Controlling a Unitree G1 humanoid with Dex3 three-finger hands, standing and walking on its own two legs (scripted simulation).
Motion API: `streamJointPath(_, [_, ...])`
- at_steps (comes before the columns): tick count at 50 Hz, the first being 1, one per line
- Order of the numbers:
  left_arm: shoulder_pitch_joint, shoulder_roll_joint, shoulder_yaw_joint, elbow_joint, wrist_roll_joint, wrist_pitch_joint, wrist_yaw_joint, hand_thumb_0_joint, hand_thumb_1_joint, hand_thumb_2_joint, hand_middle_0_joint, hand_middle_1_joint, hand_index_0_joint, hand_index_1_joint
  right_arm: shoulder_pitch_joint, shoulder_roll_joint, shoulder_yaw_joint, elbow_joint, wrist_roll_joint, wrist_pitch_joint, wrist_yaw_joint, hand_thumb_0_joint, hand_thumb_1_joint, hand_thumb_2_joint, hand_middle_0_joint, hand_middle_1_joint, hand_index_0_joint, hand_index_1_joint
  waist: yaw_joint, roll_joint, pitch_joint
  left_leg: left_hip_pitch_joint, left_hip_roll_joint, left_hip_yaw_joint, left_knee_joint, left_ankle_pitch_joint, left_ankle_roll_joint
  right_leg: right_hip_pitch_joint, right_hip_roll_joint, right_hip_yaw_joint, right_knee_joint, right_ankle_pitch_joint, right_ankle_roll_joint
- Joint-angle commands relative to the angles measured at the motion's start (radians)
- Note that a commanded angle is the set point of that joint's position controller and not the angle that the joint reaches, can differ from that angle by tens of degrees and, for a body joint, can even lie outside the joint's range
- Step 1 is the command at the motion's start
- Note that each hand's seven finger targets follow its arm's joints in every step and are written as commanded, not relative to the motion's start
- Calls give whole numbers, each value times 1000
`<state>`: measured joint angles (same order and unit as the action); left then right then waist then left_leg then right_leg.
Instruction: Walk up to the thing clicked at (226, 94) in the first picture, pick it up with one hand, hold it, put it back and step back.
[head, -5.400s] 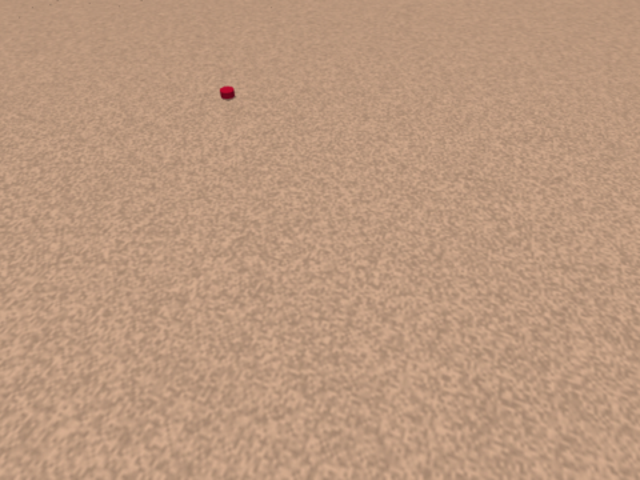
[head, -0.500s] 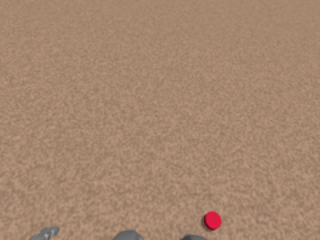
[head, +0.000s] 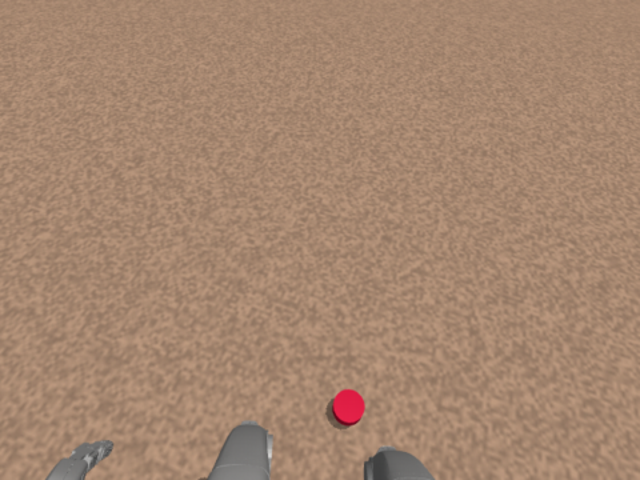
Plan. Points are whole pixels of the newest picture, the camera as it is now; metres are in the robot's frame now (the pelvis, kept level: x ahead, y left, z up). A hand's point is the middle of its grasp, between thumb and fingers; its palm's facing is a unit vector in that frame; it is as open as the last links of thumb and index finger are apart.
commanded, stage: walk up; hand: left
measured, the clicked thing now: (348, 407) +0.37 -0.08 -0.70
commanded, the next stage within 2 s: none
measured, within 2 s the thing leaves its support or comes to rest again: neither
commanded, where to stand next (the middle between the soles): +0.00 -0.38 m, yaw +6 degrees
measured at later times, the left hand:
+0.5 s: hand out of the picture +0.07 +0.08 -0.15, palm faces -0.06 -0.91 -0.40, open 7.4 cm
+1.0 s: hand out of the picture -0.04 -0.10 -0.15, palm faces +0.00 -0.93 -0.37, open 7.4 cm
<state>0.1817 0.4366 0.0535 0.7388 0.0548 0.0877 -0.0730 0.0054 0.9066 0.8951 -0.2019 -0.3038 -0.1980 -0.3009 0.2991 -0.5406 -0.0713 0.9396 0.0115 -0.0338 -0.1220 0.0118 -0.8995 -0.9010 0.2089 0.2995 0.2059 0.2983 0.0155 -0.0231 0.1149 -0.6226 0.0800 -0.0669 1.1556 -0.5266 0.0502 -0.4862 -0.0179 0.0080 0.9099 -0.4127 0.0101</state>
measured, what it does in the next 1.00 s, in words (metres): steps to the right: left foot, then right foot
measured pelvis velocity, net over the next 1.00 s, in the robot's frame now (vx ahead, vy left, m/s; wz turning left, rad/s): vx -0.12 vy -0.41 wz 0.03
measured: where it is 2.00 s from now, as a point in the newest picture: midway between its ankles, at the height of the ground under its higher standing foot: outside the picture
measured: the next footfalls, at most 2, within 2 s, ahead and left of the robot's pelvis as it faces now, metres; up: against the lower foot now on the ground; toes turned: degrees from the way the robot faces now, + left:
left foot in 0.12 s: +0.08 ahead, +0.05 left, +0.00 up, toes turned +4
right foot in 0.46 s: +0.03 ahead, -0.39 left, +0.00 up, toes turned +2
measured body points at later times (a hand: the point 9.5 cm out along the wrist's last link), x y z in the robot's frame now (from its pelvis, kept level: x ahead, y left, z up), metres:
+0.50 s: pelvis -0.06 -0.22 -0.02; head -0.01 -0.19 +0.43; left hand +0.07 +0.13 -0.12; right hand -0.02 -0.62 -0.07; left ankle +0.03 +0.03 -0.68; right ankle -0.01 -0.39 -0.69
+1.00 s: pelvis -0.12 -0.41 +0.00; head -0.08 -0.36 +0.45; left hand -0.04 -0.06 -0.12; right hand -0.06 -0.77 -0.06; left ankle -0.05 -0.21 -0.69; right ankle -0.10 -0.59 -0.65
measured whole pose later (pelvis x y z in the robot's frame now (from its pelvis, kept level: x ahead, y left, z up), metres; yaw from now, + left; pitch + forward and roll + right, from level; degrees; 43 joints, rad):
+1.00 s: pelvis -0.12 -0.41 +0.00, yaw +2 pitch -2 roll +0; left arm 0.23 0.51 0.11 0.78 0.02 0.11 -0.06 0.01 0.91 0.90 -0.20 -0.30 -0.20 -0.30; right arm 0.32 -0.46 -0.06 0.86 -0.04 -0.05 -0.07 0.01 -0.89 -0.90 0.22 0.30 0.21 0.30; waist 0.00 -0.11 0.13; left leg -0.51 0.15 -0.02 0.86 -0.33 0.00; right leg -0.52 -0.04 0.14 1.12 -0.50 0.01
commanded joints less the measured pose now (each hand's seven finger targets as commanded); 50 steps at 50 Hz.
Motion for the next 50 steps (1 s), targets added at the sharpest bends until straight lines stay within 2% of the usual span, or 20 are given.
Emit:
streamJointPath(1, [-79, 263, 80, -107, 10, -24, 22, 0, 900, 900, -200, -300, -200, -300, 233, -174, -45, 22, 10, -37, -1, 0, -900, -900, 200, 300, 200, 300, -23, -250, -101, 120, -46, 115, -149, 43, 11, 81, -153, 252, -398, 170, -269])
streamJointPath(4, [-106, 210, 49, -134, 5, -8, 21, 0, 900, 900, -200, -300, -200, -300, 340, -156, -47, 29, -4, -58, 0, 0, -900, -900, 200, 300, 200, 300, -74, -156, -114, 402, -50, 53, -525, 248, 26, -28, -107, 158, -193, 310, -223])
streamJointPath(5, [-85, 163, 33, -145, -1, -8, 22, 0, 900, 900, -200, -300, -200, -300, 348, -206, -61, 3, -28, -67, -9, 0, -900, -900, 200, 300, 200, 300, -90, -29, -118, 472, 74, -168, -660, 235, 46, -120, -64, 104, -30, 256, -154])
streamJointPath(6, [-41, 120, 25, -152, -4, -7, 25, 0, 900, 900, -200, -300, -200, -300, 286, -299, -85, -47, -49, -72, -19, 0, -900, -900, 200, 300, 200, 300, -47, 131, -68, 520, 326, -576, -718, 437, 100, -314, 46, 106, 118, -76, -70])
streamJointPath(7, [-32, 228, 59, -150, 8, 1, 37, 0, 900, 900, -200, -300, -200, -300, 263, -357, -102, -60, -15, -69, -23, 0, -900, -900, 200, 300, 200, 300, -61, 66, -118, 497, 469, -663, -707, 516, 227, -317, -1, 192, 237, -185, -58])
streamJointPath(11, [-21, 241, 93, -123, -11, -1, 29, 0, 900, 900, -200, -300, -200, -300, 167, -255, -78, -100, -15, -64, -26, 0, -900, -900, 200, 300, 200, 300, -3, 94, -110, 331, 259, -263, -597, 539, 204, -222, 5, 226, 417, -32, -49])
streamJointPath(19, [-45, 220, 97, -144, -11, -4, -9, 0, 900, 900, -200, -300, -200, -300, 124, -315, -97, -150, -52, -56, -11, 0, -900, -900, 200, 300, 200, 300, -28, 239, -148, 203, 230, -181, -557, 270, 194, -78, -41, 47, 109, -163, 3])
streamJointPath(22, [129, 229, 122, -55, 5, -9, -2, 0, 900, 900, -200, -300, -200, -300, 70, -254, -70, -137, -53, -33, -4, 0, -900, -900, 200, 300, 200, 300, 79, 112, -192, -47, 89, -11, -355, 102, 80, 255, 37, -26, -177, -22, -31])
streamJointPath(23, [208, 264, 131, -41, 26, -14, 2, 0, 900, 900, -200, -300, -200, -300, 71, -172, -45, -141, -47, -21, -4, 0, -900, -900, 200, 300, 200, 300, 133, -117, -165, -208, 0, 117, -93, -38, 29, 266, -35, 118, -313, -162, -76])
streamJointPath(24, [115, 380, 143, -89, 15, -20, 10, 0, 900, 900, -200, -300, -200, -300, -6, -152, -49, -177, -28, -15, -17, 0, -900, -900, 200, 300, 200, 300, 118, -290, -112, -258, -127, 98, 53, -142, 0, 78, -255, 570, -595, -324, -187])
streamJointPath(25, [-35, 424, 141, -128, 1, -27, 19, 0, 900, 900, -200, -300, -200, -300, -27, -180, -67, -163, -25, -13, -33, 0, -900, -900, 200, 300, 200, 300, 52, -266, -48, -174, -80, -5, 133, -91, -3, -30, -303, 693, -695, -375, -223])
streamJointPath(27, [-50, 334, 119, -103, 4, -26, 32, 0, 900, 900, -200, -300, -200, -300, 64, -186, -64, -67, -5, -18, -18, 0, -900, -900, 200, 300, 200, 300, 17, -147, -26, -137, -69, 7, 105, -4, -4, 22, -208, 443, -534, -254, -216])
streamJointPath(32, [-110, 244, 88, -119, 17, -12, 24, 0, 900, 900, -200, -300, -200, -300, 221, -156, -62, 6, -4, -32, 6, 0, -900, -900, 200, 300, 200, 300, -32, -247, -65, 208, -68, 126, -251, 74, 8, -12, -157, 250, -398, 50, -253])
streamJointPath(34, [-110, 198, 68, -132, 10, 2, 25, 0, 900, 900, -200, -300, -200, -300, 306, -153, -63, 27, -15, -44, 4, 0, -900, -900, 200, 300, 200, 300, -66, -148, -74, 404, -55, 60, -520, 215, 21, -93, -98, 179, -212, 126, -203])
streamJointPath(35, [-72, 138, 49, -135, 3, 1, 28, 0, 900, 900, -200, -300, -200, -300, 313, -204, -75, 7, -39, -55, -3, 0, -900, -900, 200, 300, 200, 300, -80, -9, -95, 489, 64, -183, -662, 171, 45, -188, -42, 140, -20, 122, -136])
streamJointPath(36, [-37, 100, 40, -138, -2, 1, 30, 0, 900, 900, -200, -300, -200, -300, 240, -274, -89, -41, -56, -61, -14, 0, -900, -900, 200, 300, 200, 300, -28, 118, -46, 500, 297, -548, -706, 341, 89, -354, 54, 126, 149, -75, -60])
streamJointPath(37, [-10, 213, 77, -133, 8, 6, 43, 0, 900, 900, -200, -300, -200, -300, 220, -345, -108, -65, -27, -61, -15, 0, -900, -900, 200, 300, 200, 300, -48, 78, -109, 458, 443, -655, -729, 434, 200, -316, 12, 217, 260, -172, -45])
streamJointPath(41, [9, 235, 113, -96, -9, 4, 36, 0, 900, 900, -200, -300, -200, -300, 108, -242, -88, -96, -26, -55, -21, 0, -900, -900, 200, 300, 200, 300, 12, 80, -103, 315, 251, -260, -604, 466, 195, -220, 26, 253, 472, -24, -30])
streamJointPath(47, [48, 205, 104, -48, -40, -5, 11, 0, 900, 900, -200, -300, -200, -300, 3, -248, -89, -151, -58, -49, 20, 0, -900, -900, 200, 300, 200, 300, -15, 263, -136, 233, 166, -143, -675, -158, 157, -82, -11, 59, 210, -71, 17])
streamJointPath(50, [205, 191, 113, 62, -49, -24, 23, 0, 900, 900, -200, -300, -200, -300, -81, -237, -76, -150, -77, -12, 52, 0, -900, -900, 200, 300, 200, 300, 54, 238, -137, -23, 106, -39, -548, -230, 105, 286, 33, -64, -106, -121, 11])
